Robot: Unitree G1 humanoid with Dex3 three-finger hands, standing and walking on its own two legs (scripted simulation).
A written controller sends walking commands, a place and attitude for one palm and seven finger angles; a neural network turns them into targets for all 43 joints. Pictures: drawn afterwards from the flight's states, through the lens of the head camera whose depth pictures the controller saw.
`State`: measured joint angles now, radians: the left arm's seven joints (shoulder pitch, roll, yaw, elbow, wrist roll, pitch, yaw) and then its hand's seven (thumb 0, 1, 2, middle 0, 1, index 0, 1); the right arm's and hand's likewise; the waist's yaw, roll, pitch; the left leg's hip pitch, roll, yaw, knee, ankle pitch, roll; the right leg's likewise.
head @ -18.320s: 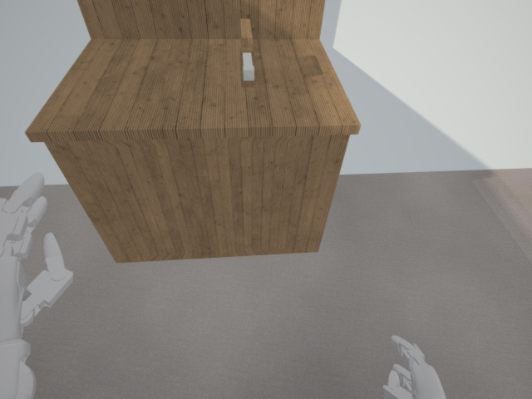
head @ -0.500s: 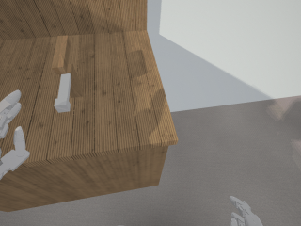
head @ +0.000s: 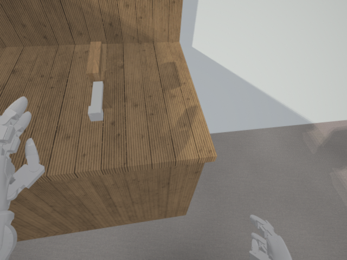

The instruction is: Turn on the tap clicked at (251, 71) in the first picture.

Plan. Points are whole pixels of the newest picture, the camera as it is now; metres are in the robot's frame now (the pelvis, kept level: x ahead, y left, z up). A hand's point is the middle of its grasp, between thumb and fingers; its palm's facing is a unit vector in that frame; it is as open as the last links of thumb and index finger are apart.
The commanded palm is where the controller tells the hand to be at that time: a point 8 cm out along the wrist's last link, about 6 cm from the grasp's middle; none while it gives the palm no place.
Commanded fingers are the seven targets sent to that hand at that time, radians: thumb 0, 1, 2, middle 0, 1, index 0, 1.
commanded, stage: come to a stop and stand still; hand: left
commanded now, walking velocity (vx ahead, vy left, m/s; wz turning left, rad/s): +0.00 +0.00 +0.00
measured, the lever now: (95, 113) +0.40 +0.24 +0.09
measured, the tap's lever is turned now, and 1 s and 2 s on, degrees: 0 0 0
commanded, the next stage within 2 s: look again from close up in 0.46 s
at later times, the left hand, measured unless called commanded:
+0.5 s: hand (37, 158) +0.23 +0.26 +0.16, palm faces +0.33 -0.86 -0.38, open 7.4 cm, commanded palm +0.17 +0.29 +0.18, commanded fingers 0.00 0.90 0.90 -0.20 -0.30 -0.20 -0.30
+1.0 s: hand (75, 137) +0.28 +0.23 +0.15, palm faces +0.22 -0.86 -0.46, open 7.4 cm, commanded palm +0.21 +0.26 +0.18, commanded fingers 0.00 0.90 0.90 -0.20 -0.30 -0.20 -0.30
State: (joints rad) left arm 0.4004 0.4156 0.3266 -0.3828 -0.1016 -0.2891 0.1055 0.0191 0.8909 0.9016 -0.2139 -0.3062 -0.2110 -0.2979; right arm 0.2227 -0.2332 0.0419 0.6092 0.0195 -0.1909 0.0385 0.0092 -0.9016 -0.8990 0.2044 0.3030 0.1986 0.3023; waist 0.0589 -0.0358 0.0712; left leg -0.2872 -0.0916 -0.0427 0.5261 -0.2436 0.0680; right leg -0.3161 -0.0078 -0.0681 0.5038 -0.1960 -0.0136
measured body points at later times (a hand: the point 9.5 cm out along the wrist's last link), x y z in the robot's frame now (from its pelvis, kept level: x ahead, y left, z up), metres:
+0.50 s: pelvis +0.01 +0.01 +0.00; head +0.05 +0.03 +0.45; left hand +0.21 +0.31 +0.18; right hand +0.20 -0.22 -0.07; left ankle +0.02 +0.07 -0.73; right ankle +0.04 -0.11 -0.73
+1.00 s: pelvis +0.03 -0.01 +0.00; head +0.08 +0.01 +0.45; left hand +0.27 +0.27 +0.18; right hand +0.16 -0.25 -0.08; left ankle +0.02 +0.07 -0.73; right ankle +0.04 -0.11 -0.73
